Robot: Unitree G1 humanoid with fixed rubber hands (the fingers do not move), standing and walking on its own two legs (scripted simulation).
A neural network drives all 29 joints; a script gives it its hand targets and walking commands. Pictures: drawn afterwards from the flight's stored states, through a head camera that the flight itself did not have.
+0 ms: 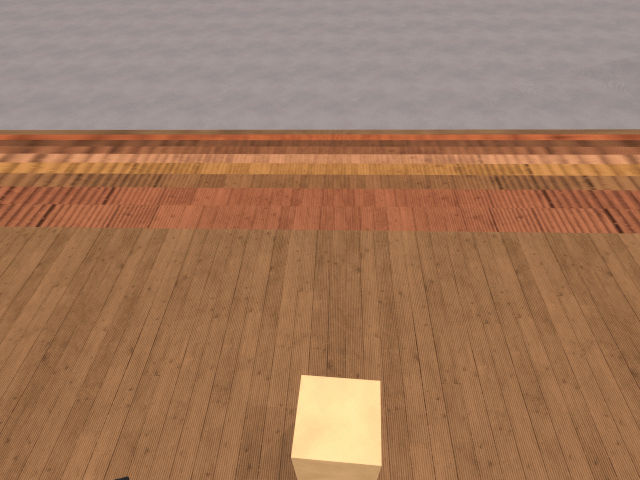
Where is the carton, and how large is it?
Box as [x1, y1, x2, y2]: [291, 375, 381, 479]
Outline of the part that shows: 301,375 291,453 291,459 297,479 376,479 381,465 379,381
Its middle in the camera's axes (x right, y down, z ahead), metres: +0.05 +0.52 +1.06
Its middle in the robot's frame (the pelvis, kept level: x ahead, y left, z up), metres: +0.40 +0.00 -0.66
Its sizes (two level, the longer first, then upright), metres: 0.210 0.200 0.250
